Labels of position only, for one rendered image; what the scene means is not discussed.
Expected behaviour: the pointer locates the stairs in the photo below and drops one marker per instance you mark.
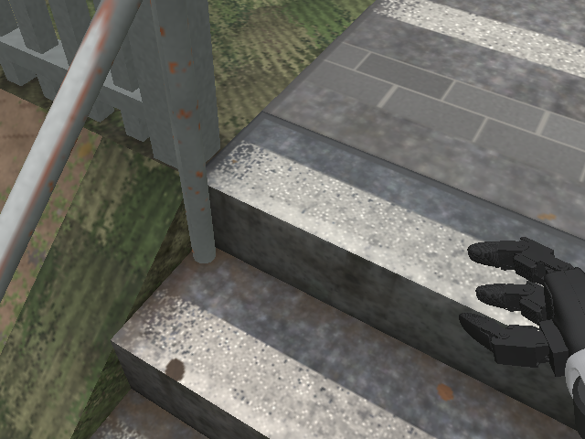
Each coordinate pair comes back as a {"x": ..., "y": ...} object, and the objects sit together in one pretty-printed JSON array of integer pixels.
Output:
[{"x": 287, "y": 336}]

